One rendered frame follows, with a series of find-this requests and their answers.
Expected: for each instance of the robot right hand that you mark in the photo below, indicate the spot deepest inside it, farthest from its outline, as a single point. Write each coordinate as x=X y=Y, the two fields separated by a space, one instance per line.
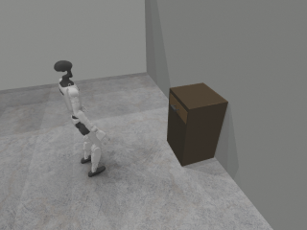
x=100 y=136

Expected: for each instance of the robot right foot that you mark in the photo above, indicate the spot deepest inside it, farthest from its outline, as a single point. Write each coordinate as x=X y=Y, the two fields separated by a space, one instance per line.
x=98 y=170

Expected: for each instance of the robot left foot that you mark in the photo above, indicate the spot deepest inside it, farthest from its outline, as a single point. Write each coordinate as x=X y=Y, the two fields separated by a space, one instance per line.
x=86 y=160

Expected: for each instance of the handle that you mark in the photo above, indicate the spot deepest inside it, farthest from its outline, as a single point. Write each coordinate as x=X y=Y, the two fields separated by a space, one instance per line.
x=173 y=107

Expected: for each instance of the robot right upper arm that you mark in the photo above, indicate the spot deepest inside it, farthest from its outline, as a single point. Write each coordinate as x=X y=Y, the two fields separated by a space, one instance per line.
x=74 y=96

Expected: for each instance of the drawer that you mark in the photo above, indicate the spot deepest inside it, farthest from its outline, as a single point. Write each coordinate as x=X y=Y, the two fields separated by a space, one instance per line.
x=181 y=112

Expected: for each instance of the robot foot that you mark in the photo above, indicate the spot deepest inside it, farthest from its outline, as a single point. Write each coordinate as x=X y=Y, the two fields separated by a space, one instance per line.
x=86 y=160
x=98 y=170

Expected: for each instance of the cabinet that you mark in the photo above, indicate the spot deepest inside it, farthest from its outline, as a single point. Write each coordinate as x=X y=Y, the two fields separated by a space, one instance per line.
x=196 y=140

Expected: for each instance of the robot right forearm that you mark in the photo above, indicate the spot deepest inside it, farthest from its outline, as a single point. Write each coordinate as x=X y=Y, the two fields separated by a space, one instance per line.
x=84 y=120

